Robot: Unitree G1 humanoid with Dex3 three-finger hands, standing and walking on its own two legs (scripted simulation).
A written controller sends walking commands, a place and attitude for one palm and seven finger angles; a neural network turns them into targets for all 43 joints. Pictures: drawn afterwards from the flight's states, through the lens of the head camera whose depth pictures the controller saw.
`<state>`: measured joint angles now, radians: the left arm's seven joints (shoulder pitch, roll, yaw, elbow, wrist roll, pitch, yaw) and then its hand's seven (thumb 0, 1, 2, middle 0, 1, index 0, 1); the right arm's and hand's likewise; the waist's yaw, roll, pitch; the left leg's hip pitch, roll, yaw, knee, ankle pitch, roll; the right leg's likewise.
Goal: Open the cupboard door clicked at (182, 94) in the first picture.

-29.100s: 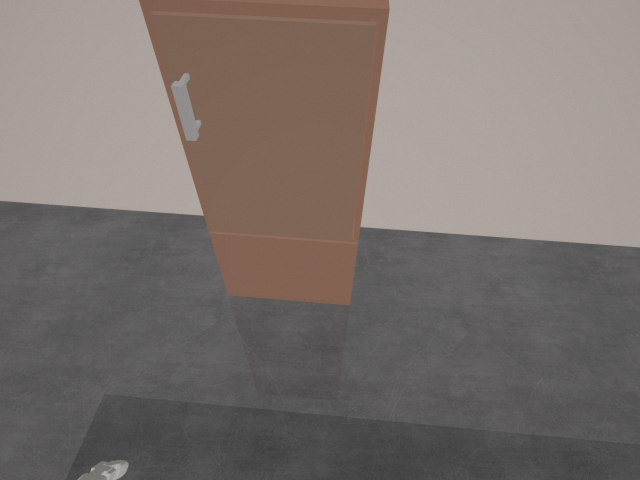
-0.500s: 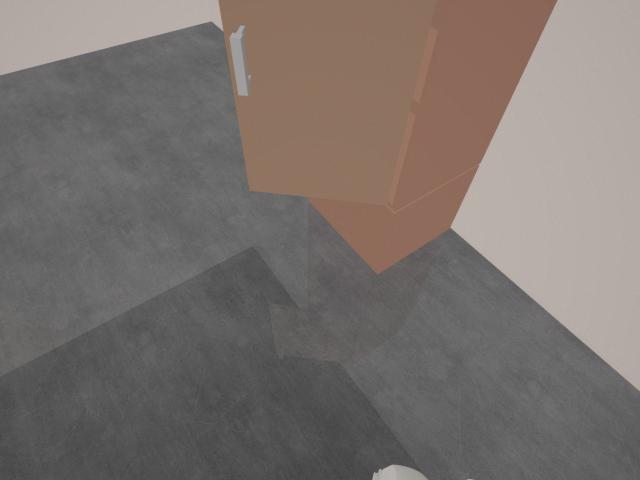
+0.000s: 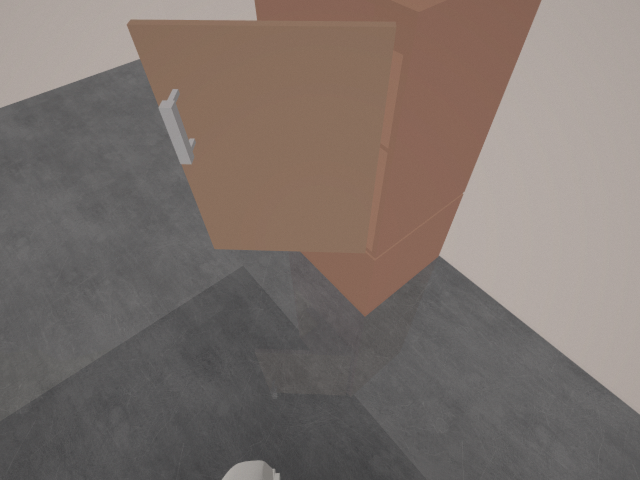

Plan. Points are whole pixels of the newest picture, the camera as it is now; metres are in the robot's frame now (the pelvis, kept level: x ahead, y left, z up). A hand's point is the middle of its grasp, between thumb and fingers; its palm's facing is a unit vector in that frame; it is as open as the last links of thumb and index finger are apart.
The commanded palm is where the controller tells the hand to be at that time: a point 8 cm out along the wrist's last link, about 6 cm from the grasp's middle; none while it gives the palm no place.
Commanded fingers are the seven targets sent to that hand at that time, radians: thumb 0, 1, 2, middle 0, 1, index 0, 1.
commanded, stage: take the last steps up to it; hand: left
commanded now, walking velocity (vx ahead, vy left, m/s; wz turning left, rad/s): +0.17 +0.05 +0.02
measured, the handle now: (180, 127) +0.68 +0.29 +0.03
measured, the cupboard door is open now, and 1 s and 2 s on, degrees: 48 48 48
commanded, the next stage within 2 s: come to a stop and stand still in 0.04 s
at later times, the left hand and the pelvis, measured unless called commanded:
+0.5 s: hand out of the picture +0.12 +0.23 -0.19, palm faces +0.05 -0.98 -0.19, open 7.3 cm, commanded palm none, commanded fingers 0.00 0.90 0.90 -0.20 -0.30 -0.20 -0.30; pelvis +0.08 +0.05 -0.01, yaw -2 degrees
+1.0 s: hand out of the picture +0.09 +0.15 -0.19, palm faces +0.02 -0.98 -0.19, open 7.2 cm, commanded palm none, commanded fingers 0.00 0.90 0.90 -0.20 -0.30 -0.20 -0.30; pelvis +0.06 -0.03 -0.01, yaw -1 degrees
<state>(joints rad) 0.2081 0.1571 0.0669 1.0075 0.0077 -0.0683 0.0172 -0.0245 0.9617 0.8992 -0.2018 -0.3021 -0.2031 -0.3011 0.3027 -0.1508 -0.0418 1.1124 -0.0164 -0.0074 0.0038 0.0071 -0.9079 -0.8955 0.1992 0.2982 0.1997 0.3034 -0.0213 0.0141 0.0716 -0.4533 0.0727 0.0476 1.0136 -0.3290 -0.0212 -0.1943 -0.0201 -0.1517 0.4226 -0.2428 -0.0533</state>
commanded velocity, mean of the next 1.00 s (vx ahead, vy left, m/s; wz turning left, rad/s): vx -0.07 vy -0.05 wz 0.00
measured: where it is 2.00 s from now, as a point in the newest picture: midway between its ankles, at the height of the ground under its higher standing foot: outside the picture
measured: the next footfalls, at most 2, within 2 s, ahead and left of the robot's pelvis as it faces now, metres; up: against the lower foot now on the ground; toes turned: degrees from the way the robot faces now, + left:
left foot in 0.20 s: +0.19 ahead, +0.14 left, +0.00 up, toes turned +7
right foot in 0.70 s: +0.07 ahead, -0.13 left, +0.00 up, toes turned -5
